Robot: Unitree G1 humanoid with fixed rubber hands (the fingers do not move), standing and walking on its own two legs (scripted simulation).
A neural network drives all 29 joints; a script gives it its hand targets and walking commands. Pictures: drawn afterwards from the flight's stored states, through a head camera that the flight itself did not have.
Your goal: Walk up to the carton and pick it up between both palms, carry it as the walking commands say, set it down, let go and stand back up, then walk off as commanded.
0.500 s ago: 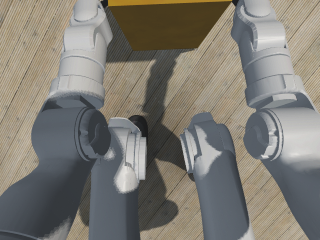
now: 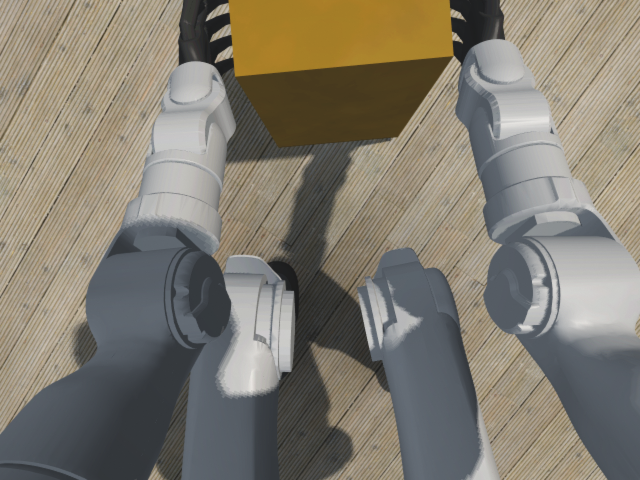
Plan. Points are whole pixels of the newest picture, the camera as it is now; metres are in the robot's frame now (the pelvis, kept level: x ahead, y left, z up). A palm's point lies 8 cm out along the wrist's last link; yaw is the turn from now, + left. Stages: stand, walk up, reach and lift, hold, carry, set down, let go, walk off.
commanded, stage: set down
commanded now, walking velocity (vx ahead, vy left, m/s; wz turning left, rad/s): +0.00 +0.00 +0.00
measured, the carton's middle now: (335, 56) +0.55 -0.01 -0.23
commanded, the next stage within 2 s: none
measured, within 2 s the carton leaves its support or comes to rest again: neither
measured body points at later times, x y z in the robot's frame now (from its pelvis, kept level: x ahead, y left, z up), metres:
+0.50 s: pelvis +0.00 -0.01 +0.00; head +0.34 -0.01 +0.29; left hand +0.53 +0.14 -0.16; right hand +0.54 -0.15 -0.15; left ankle +0.13 +0.11 -0.34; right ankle +0.09 -0.11 -0.34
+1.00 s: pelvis +0.00 +0.00 +0.01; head +0.37 -0.01 +0.26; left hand +0.53 +0.17 -0.19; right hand +0.52 -0.18 -0.20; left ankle +0.13 +0.11 -0.34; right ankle +0.09 -0.10 -0.34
